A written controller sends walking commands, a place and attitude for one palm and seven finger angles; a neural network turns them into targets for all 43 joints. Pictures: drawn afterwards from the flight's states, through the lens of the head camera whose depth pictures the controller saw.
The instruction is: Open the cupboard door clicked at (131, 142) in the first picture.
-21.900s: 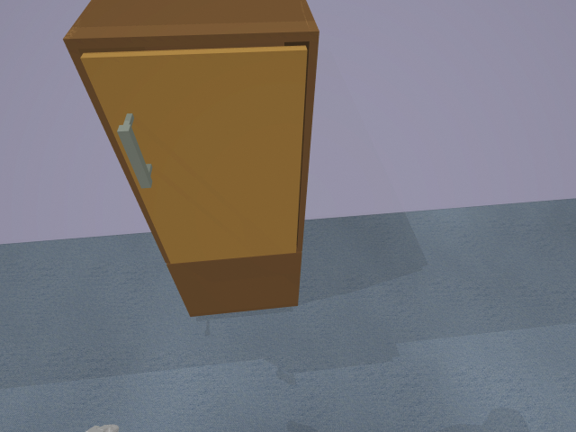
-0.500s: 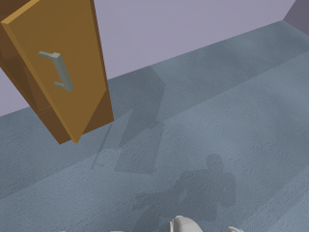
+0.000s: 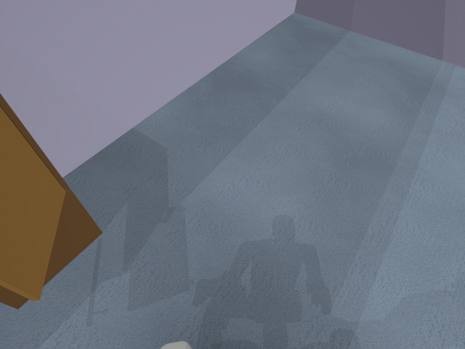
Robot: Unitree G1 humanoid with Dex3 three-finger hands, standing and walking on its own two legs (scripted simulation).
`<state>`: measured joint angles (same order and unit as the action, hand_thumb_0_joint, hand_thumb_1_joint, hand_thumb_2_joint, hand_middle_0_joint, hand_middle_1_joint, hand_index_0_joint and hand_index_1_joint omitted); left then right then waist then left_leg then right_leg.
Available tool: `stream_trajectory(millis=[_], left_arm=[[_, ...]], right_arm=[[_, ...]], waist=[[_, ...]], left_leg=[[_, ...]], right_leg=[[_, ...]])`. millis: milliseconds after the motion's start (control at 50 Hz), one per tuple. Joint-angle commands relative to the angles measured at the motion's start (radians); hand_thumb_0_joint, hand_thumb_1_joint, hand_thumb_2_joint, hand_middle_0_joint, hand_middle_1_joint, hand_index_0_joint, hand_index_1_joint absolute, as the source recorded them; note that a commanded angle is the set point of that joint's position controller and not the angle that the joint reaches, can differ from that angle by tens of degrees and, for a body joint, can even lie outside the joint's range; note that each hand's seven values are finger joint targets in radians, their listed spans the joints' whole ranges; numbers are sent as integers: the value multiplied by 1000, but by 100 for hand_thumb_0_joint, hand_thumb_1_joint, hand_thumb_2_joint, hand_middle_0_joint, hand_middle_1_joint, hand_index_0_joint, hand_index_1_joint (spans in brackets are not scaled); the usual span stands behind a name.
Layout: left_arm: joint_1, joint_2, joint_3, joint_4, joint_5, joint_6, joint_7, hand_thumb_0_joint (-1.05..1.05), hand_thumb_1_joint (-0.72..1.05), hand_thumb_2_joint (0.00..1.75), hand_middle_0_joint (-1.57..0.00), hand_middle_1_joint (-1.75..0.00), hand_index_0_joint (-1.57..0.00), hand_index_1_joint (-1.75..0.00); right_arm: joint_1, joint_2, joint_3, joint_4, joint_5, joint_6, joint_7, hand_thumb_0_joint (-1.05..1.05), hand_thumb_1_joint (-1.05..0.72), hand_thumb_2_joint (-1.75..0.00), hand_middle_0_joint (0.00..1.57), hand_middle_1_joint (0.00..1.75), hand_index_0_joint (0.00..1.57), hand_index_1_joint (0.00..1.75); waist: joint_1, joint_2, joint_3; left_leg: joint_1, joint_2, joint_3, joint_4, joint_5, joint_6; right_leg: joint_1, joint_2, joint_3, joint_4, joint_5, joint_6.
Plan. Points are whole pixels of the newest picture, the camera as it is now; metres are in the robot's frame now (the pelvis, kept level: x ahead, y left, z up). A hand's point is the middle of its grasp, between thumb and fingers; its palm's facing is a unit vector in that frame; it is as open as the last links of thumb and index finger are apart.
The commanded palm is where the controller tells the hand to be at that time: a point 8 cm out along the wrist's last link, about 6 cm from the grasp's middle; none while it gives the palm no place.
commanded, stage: walk to a spot facing it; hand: left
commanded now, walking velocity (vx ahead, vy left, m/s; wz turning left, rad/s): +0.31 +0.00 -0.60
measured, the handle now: out of the picture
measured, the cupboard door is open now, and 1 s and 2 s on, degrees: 45 45 45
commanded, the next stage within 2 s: turn to face it in 1.40 s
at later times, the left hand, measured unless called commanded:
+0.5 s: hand (215, 237) +0.38 +0.06 -0.17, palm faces -0.37 -0.92 -0.16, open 7.4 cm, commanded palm none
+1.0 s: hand (227, 244) +0.36 +0.03 -0.17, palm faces -0.27 -0.95 -0.17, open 7.3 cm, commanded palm none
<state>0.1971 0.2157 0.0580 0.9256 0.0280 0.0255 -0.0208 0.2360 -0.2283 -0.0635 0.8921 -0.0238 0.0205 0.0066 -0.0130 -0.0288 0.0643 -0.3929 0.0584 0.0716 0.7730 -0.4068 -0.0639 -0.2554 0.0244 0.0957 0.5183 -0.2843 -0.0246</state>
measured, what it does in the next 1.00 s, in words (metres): walks ahead, turning right: left foot, then right foot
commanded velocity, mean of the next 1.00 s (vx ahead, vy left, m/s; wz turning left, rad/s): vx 0.36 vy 0.00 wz -0.29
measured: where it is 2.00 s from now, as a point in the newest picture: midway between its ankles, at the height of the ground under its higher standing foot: (307, 224)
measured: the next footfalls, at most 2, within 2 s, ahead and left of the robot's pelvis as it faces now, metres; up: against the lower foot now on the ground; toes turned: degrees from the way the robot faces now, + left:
left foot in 0.04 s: +0.07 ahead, +0.13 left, +0.00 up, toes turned +3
right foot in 0.50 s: +0.27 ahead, -0.16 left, +0.00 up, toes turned -24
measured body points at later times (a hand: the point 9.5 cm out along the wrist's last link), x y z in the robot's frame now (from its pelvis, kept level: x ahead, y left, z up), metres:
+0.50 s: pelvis +0.17 -0.06 -0.02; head +0.23 -0.07 +0.42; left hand +0.40 +0.11 -0.16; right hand -0.03 -0.19 -0.15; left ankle +0.04 +0.12 -0.72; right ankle +0.23 -0.15 -0.74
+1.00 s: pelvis +0.40 -0.15 -0.01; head +0.43 -0.16 +0.44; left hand +0.38 +0.07 -0.16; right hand +0.47 -0.42 -0.14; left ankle +0.56 -0.10 -0.71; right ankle +0.23 -0.15 -0.74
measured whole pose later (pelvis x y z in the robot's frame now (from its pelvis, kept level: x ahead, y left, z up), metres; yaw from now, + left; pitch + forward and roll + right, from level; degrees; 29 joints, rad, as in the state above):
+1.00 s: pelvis +0.40 -0.15 -0.01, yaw -24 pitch +0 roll +1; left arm 0.47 0.12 0.03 1.15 0.01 -0.08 0.02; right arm 0.01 -0.16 -0.05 0.96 -0.02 -0.02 0.02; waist 0.07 -0.02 0.06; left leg -0.54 0.05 0.11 0.71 -0.20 0.00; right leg 0.11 0.08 -0.01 0.28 -0.40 -0.10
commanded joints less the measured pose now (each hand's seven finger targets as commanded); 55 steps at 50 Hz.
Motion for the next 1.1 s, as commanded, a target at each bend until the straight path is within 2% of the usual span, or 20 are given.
stream_trajectory(millis=[0,20,40,60,100,160,360,400,440,460,480,500,540,620,880,980,1000,1020,1040,1080], left_arm=[[-89,136,49,-102,-6,-29,-1,0,90,90,-20,-30,-20,-30],[-82,46,31,-133,-17,-27,-11,0,90,90,-20,-30,-20,-30],[-176,74,38,-179,-10,-40,-22,0,90,90,-20,-30,-20,-30],[-191,77,45,-161,9,-44,-28,0,90,90,-20,-30,-20,-30],[-120,65,46,-110,14,-41,-42,0,90,90,-20,-30,-20,-30],[-101,7,24,-81,5,-29,-46,0,90,90,-20,-30,-20,-30],[-285,-12,7,-99,-3,-29,-46,0,90,90,-20,-30,-20,-30],[-194,13,15,-69,-2,-37,-38,0,90,90,-20,-30,-20,-30],[110,73,39,22,-1,-59,-25,0,90,90,-20,-30,-20,-30],[273,189,72,69,2,-69,-9,0,90,90,-20,-30,-20,-30],[332,277,89,85,-16,-70,9,0,90,90,-20,-30,-20,-30],[254,284,87,70,-28,-64,20,0,90,90,-20,-30,-20,-30],[83,141,43,31,-25,-69,26,0,90,90,-20,-30,-20,-30],[40,67,24,42,-12,-100,23,0,90,90,-20,-30,-20,-30],[315,45,-6,176,-14,-125,47,0,90,90,-20,-30,-20,-30],[292,80,2,195,-13,-126,49,0,90,90,-20,-30,-20,-30],[274,76,3,187,-18,-127,48,0,90,90,-20,-30,-20,-30],[282,41,2,162,-28,-127,41,0,90,90,-20,-30,-20,-30],[295,-7,-11,132,-36,-134,31,0,90,90,-20,-30,-20,-30],[168,11,-3,101,-17,-118,32,0,90,90,-20,-30,-20,-30]], right_arm=[[252,-132,-23,10,-2,-61,-28,0,-90,-90,20,30,20,30],[341,-247,-45,26,-27,-71,-37,0,-90,-90,20,30,20,30],[342,-270,-44,18,-23,-73,-52,0,-90,-90,20,30,20,30],[297,-230,-30,7,-27,-80,-41,0,-90,-90,20,30,20,30],[185,-134,2,-8,-16,-90,-38,0,-90,-90,20,30,20,30],[268,-76,23,42,-6,-107,-46,0,-90,-90,20,30,20,30],[370,-71,28,131,-18,-94,-45,0,-90,-90,20,30,20,30],[353,-95,21,141,-15,-89,-43,0,-90,-90,20,30,20,30],[259,-127,12,122,3,-88,-37,0,-90,-90,20,30,20,30],[254,-76,17,99,25,-91,-21,0,-90,-90,20,30,20,30],[223,-10,21,52,38,-92,-27,0,-90,-90,20,30,20,30],[161,-28,8,49,27,-83,-28,0,-90,-90,20,30,20,30],[98,-15,0,65,8,-73,-27,0,-90,-90,20,30,20,30],[214,41,4,127,-7,-36,-14,0,-90,-90,20,30,20,30],[-262,11,9,3,11,-57,17,0,-90,-90,20,30,20,30],[-98,-17,3,69,3,-72,-1,0,-90,-90,20,30,20,30],[55,-48,-6,114,-4,-77,-13,0,-90,-90,20,30,20,30],[211,-141,-30,146,-23,-83,-25,0,-90,-90,20,30,20,30],[304,-209,-42,162,-21,-82,-28,0,-90,-90,20,30,20,30],[163,-140,-25,122,0,-82,-33,0,-90,-90,20,30,20,30]], waist=[[-105,69,-63],[-135,408,-68],[-130,253,-29],[-99,168,34],[-21,159,59],[-24,178,-15],[-56,190,65],[-10,206,1],[144,159,-153],[208,-38,-279],[191,-210,-326],[161,-129,-225],[61,-2,-24],[-38,-50,-38],[61,-56,43],[-47,-56,-21],[-117,-46,-88],[-163,70,-199],[-139,240,-295],[-76,133,-84]], left_leg=[[446,51,-69,-390,-50,37],[533,365,-489,-560,-316,137],[425,494,-621,-661,-391,225],[325,453,-605,-672,-339,213],[291,340,-306,-625,-40,141],[419,246,-21,-516,512,89],[413,290,153,-515,688,140],[436,301,182,-385,955,133],[308,250,225,-44,995,81],[12,159,226,261,549,46],[-259,0,133,619,-219,9],[-328,49,-32,710,-150,33],[-266,129,-73,608,46,29],[-140,111,-31,366,142,12],[-308,25,14,21,231,42],[81,-102,112,-172,199,107],[331,-67,68,-227,276,143],[582,174,-262,-254,303,253],[688,437,-584,-387,415,383],[384,407,-538,-508,146,338]], right_leg=[[-326,-59,144,-9,-328,-73],[-529,84,-44,367,-361,-7],[-567,-25,-44,516,-303,-3],[-560,-46,-29,649,-202,0],[-547,-105,-61,734,-16,16],[-541,-91,-122,718,57,28],[-347,-59,-243,232,70,-25],[-196,-6,-282,185,2,-61],[230,28,-281,56,75,-99],[563,-188,-16,-7,30,-163],[660,-465,499,-150,226,-274],[498,-474,457,-224,121,-275],[133,-371,253,-275,69,-199],[5,-230,27,-319,186,-148],[367,-248,48,-262,754,-117],[294,-213,-31,-21,1104,-94],[147,-197,-45,162,1007,-68],[-107,-98,-93,449,637,-28],[-279,19,-128,811,-190,-21],[-422,-75,-38,953,-144,-20]])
